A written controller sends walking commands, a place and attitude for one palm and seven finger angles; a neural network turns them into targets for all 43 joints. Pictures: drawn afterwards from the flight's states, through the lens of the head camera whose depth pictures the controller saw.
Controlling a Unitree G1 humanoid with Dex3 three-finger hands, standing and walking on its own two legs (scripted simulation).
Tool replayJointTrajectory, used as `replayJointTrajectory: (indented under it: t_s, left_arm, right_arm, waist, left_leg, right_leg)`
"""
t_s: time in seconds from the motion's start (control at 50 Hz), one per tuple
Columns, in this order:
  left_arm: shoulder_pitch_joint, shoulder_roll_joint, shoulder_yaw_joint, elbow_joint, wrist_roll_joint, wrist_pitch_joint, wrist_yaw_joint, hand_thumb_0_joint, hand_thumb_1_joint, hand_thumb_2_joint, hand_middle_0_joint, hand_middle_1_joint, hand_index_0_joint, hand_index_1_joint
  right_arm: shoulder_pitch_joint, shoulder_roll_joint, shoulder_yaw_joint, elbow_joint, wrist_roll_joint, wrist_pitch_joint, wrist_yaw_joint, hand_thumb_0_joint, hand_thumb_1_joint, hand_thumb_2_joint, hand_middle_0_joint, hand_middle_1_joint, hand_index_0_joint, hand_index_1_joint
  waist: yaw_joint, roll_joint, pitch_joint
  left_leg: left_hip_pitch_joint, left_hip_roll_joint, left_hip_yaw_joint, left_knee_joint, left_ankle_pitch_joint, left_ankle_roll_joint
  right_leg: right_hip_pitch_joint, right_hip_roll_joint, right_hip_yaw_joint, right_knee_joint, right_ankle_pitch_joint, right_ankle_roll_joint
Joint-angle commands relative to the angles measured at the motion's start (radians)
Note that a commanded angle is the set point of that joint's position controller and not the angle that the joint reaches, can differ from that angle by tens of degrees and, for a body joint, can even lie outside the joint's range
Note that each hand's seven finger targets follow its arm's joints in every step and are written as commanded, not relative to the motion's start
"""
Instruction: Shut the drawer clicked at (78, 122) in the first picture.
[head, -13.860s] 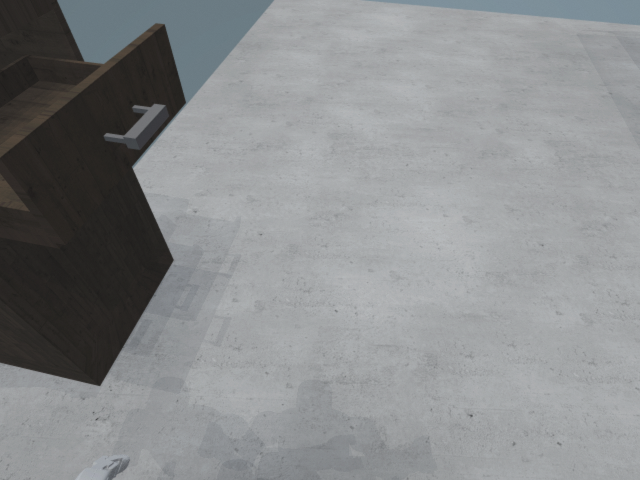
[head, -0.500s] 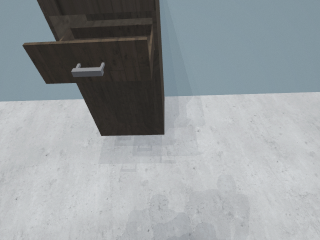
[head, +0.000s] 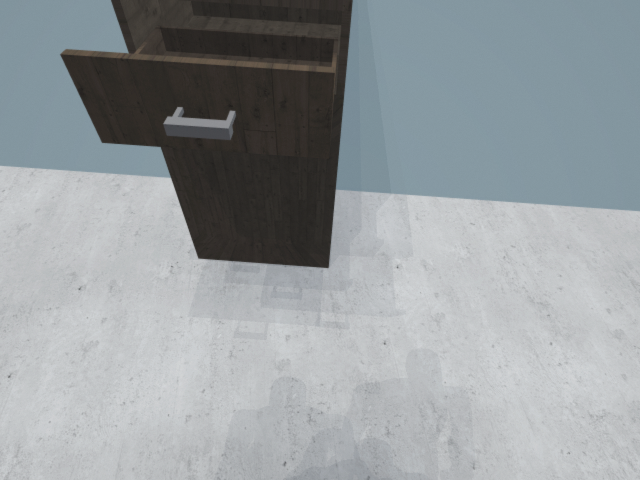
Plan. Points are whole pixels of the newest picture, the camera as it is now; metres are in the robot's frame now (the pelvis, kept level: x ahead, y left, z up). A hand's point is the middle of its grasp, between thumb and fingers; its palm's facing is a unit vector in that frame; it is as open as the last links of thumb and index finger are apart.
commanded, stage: shuffle to correct the standing spot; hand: left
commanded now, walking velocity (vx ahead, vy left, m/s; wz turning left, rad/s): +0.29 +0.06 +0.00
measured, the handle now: (202, 121) +0.67 +0.27 +0.07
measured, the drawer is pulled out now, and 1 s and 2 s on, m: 0.26 0.26 0.26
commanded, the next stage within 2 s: come to a stop and stand still in 1.00 s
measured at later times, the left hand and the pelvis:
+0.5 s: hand (237, 379) +0.28 +0.15 -0.14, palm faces +0.01 -0.98 -0.22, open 7.4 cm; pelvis +0.15 -0.02 -0.01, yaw +1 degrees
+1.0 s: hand (197, 388) +0.27 +0.21 -0.16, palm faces +0.09 -0.98 -0.20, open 7.4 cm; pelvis +0.29 +0.03 +0.01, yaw +1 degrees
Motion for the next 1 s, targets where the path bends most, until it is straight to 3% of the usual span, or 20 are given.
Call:
replayJointTrajectory:
  t_s: [0.0,0.04,0.1,0.28,0.34,0.36,0.38,0.4,0.44,0.48,0.52,0.68,0.76,0.78,0.8,0.82,0.84,0.86,0.92,0.98]
  left_arm:
    - [-0.196,0.072,0.021,-0.150,0.000,-0.041,-0.002,0.000,0.900,0.900,-0.200,-0.300,-0.200,-0.300]
    - [-0.173,0.053,0.019,-0.127,0.003,-0.040,-0.016,0.000,0.900,0.900,-0.200,-0.300,-0.200,-0.300]
    - [-0.148,0.031,0.014,-0.112,-0.001,-0.025,-0.020,0.000,0.900,0.900,-0.200,-0.300,-0.200,-0.300]
    - [-0.327,0.020,0.009,-0.204,-0.008,-0.027,-0.020,0.000,0.900,0.900,-0.200,-0.300,-0.200,-0.300]
    - [-0.112,0.074,0.027,-0.155,-0.002,-0.044,-0.008,0.000,0.900,0.900,-0.200,-0.300,-0.200,-0.300]
    - [0.029,0.141,0.048,-0.115,0.004,-0.057,0.001,0.000,0.900,0.900,-0.200,-0.300,-0.200,-0.300]
    - [0.142,0.256,0.077,-0.095,0.002,-0.062,0.011,0.000,0.900,0.900,-0.200,-0.300,-0.200,-0.300]
    - [0.160,0.294,0.079,-0.095,-0.017,-0.055,0.011,0.000,0.900,0.900,-0.200,-0.300,-0.200,-0.300]
    - [-0.052,0.191,0.055,-0.148,-0.013,-0.052,0.015,0.000,0.900,0.900,-0.200,-0.300,-0.200,-0.300]
    - [-0.158,0.106,0.035,-0.176,-0.010,-0.059,0.017,0.000,0.900,0.900,-0.200,-0.300,-0.200,-0.300]
    - [-0.160,0.119,0.039,-0.167,-0.006,-0.067,0.016,0.000,0.900,0.900,-0.200,-0.300,-0.200,-0.300]
    - [-0.060,0.192,0.052,-0.119,-0.005,-0.053,-0.005,0.000,0.900,0.900,-0.200,-0.300,-0.200,-0.300]
    - [-0.048,0.184,0.045,-0.099,-0.011,-0.037,-0.001,0.000,0.900,0.900,-0.200,-0.300,-0.200,-0.300]
    - [-0.044,0.161,0.038,-0.097,-0.011,-0.030,-0.001,0.000,0.900,0.900,-0.200,-0.300,-0.200,-0.300]
    - [-0.032,0.121,0.028,-0.106,-0.012,-0.024,-0.004,0.000,0.900,0.900,-0.200,-0.300,-0.200,-0.300]
    - [-0.041,0.065,0.018,-0.135,-0.013,-0.023,-0.006,0.000,0.900,0.900,-0.200,-0.300,-0.200,-0.300]
    - [-0.096,0.092,0.017,-0.152,-0.004,-0.024,0.000,0.000,0.900,0.900,-0.200,-0.300,-0.200,-0.300]
    - [-0.148,0.094,0.021,-0.154,-0.002,-0.027,0.000,0.000,0.900,0.900,-0.200,-0.300,-0.200,-0.300]
    - [-0.096,0.075,0.018,-0.120,-0.006,-0.021,-0.011,0.000,0.900,0.900,-0.200,-0.300,-0.200,-0.300]
    - [-0.064,0.038,0.007,-0.108,-0.003,-0.010,-0.005,0.000,0.900,0.900,-0.200,-0.300,-0.200,-0.300]
  right_arm:
    - [0.275,-0.132,-0.024,0.025,-0.002,-0.024,-0.024,0.000,-0.900,-0.900,0.200,0.300,0.200,0.300]
    - [0.200,-0.085,-0.007,0.003,0.000,-0.046,-0.029,0.000,-0.900,-0.900,0.200,0.300,0.200,0.300]
    - [0.208,-0.074,0.002,0.019,0.008,-0.068,-0.035,0.000,-0.900,-0.900,0.200,0.300,0.200,0.300]
    - [0.250,-0.092,-0.003,0.058,0.000,-0.052,-0.030,0.000,-0.900,-0.900,0.200,0.300,0.200,0.300]
    - [0.219,-0.106,-0.006,0.061,0.007,-0.043,-0.026,0.000,-0.900,-0.900,0.200,0.300,0.200,0.300]
    - [0.222,-0.086,-0.008,0.053,0.018,-0.044,-0.017,0.000,-0.900,-0.900,0.200,0.300,0.200,0.300]
    - [0.258,-0.036,-0.004,0.010,0.029,-0.050,-0.016,0.000,-0.900,-0.900,0.200,0.300,0.200,0.300]
    - [0.171,-0.069,-0.010,-0.022,0.015,-0.042,-0.017,0.000,-0.900,-0.900,0.200,0.300,0.200,0.300]
    - [0.105,-0.050,-0.024,-0.037,0.002,-0.020,-0.002,0.000,-0.900,-0.900,0.200,0.300,0.200,0.300]
    - [0.148,-0.024,-0.023,-0.016,-0.005,0.010,0.009,0.000,-0.900,-0.900,0.200,0.300,0.200,0.300]
    - [0.179,-0.015,-0.023,-0.006,-0.004,0.022,0.010,0.000,-0.900,-0.900,0.200,0.300,0.200,0.300]
    - [-0.027,-0.038,-0.021,-0.100,0.003,-0.001,0.020,0.000,-0.900,-0.900,0.200,0.300,0.200,0.300]
    - [-0.008,-0.065,-0.015,-0.088,0.008,-0.013,0.010,0.000,-0.900,-0.900,0.200,0.300,0.200,0.300]
    - [0.029,-0.091,-0.017,-0.074,0.008,-0.018,0.003,0.000,-0.900,-0.900,0.200,0.300,0.200,0.300]
    - [0.090,-0.161,-0.030,-0.061,0.000,-0.023,-0.004,0.000,-0.900,-0.900,0.200,0.300,0.200,0.300]
    - [0.168,-0.239,-0.047,-0.054,-0.008,-0.013,-0.008,0.000,-0.900,-0.900,0.200,0.300,0.200,0.300]
    - [0.186,-0.229,-0.045,-0.048,-0.007,0.001,-0.009,0.000,-0.900,-0.900,0.200,0.300,0.200,0.300]
    - [0.160,-0.191,-0.037,-0.048,-0.006,-0.004,-0.013,0.000,-0.900,-0.900,0.200,0.300,0.200,0.300]
    - [0.024,-0.123,-0.016,-0.073,-0.001,-0.019,-0.015,0.000,-0.900,-0.900,0.200,0.300,0.200,0.300]
    - [0.024,-0.126,-0.020,-0.067,0.000,-0.024,-0.016,0.000,-0.900,-0.900,0.200,0.300,0.200,0.300]
  waist:
    - [-0.114,0.146,0.099]
    - [-0.058,0.068,0.074]
    - [-0.027,0.109,0.036]
    - [-0.056,0.117,0.068]
    - [0.053,0.043,-0.033]
    - [0.108,-0.052,-0.114]
    - [0.124,-0.309,-0.231]
    - [0.130,-0.198,-0.186]
    - [0.034,-0.102,0.019]
    - [-0.043,-0.123,0.021]
    - [-0.065,-0.117,-0.009]
    - [0.020,-0.094,-0.017]
    - [-0.007,-0.099,-0.008]
    - [-0.022,-0.048,-0.019]
    - [-0.047,0.117,-0.046]
    - [-0.069,0.318,-0.065]
    - [-0.097,0.267,-0.045]
    - [-0.099,0.237,-0.019]
    - [-0.011,0.148,-0.026]
    - [0.003,0.119,-0.029]
  left_leg:
    - [0.241,0.374,-0.587,-0.423,-0.101,0.245]
    - [0.227,0.320,-0.431,-0.410,0.156,0.214]
    - [0.241,0.250,-0.240,-0.398,0.455,0.192]
    - [0.200,0.223,-0.124,-0.388,0.549,0.147]
    - [0.136,0.188,-0.085,-0.118,0.630,0.094]
    - [-0.040,0.128,-0.061,0.126,0.467,0.060]
    - [-0.308,-0.040,-0.004,0.483,-0.163,0.004]
    - [-0.400,-0.026,-0.121,0.717,-0.282,-0.004]
    - [-0.407,0.067,-0.152,0.781,-0.098,-0.003]
    - [-0.297,0.097,-0.140,0.665,0.032,-0.027]
    - [-0.223,0.098,-0.098,0.525,0.070,-0.048]
    - [-0.160,0.047,-0.029,0.065,0.058,-0.068]
    - [0.047,0.011,0.010,-0.165,0.122,-0.063]
    - [0.149,0.031,-0.004,-0.226,0.125,-0.053]
    - [0.272,0.160,-0.162,-0.263,0.175,0.003]
    - [0.360,0.365,-0.396,-0.331,0.226,0.122]
    - [0.300,0.395,-0.444,-0.371,0.135,0.196]
    - [0.254,0.365,-0.434,-0.377,0.133,0.209]
    - [0.133,0.268,-0.234,-0.383,0.300,0.149]
    - [0.092,0.235,-0.144,-0.369,0.403,0.153]
  right_leg:
    - [-0.589,-0.030,0.062,0.553,-0.061,-0.038]
    - [-0.569,-0.063,0.067,0.570,0.067,-0.018]
    - [-0.538,-0.064,0.034,0.546,0.152,0.012]
    - [-0.320,-0.016,-0.041,0.085,0.217,-0.009]
    - [0.046,0.024,-0.042,-0.102,0.274,-0.028]
    - [0.304,-0.092,0.094,-0.125,0.285,-0.071]
    - [0.517,-0.420,0.593,-0.262,0.388,-0.205]
    - [0.410,-0.491,0.732,-0.379,0.376,-0.279]
    - [0.014,-0.411,0.602,-0.479,-0.096,-0.218]
    - [-0.161,-0.297,0.332,-0.508,-0.024,-0.139]
    - [-0.184,-0.244,0.209,-0.506,0.108,-0.121]
    - [-0.004,-0.263,0.218,-0.465,0.179,-0.141]
    - [-0.036,-0.211,0.151,-0.343,0.261,-0.096]
    - [-0.080,-0.172,0.111,-0.257,0.249,-0.068]
    - [-0.202,-0.085,0.031,-0.080,0.152,-0.025]
    - [-0.379,-0.007,-0.075,0.169,-0.107,0.016]
    - [-0.436,-0.013,-0.029,0.360,-0.180,0.008]
    - [-0.477,-0.039,0.012,0.467,-0.126,0.002]
    - [-0.383,-0.081,0.022,0.453,0.044,0.016]
    - [-0.268,-0.072,-0.018,0.270,0.041,0.035]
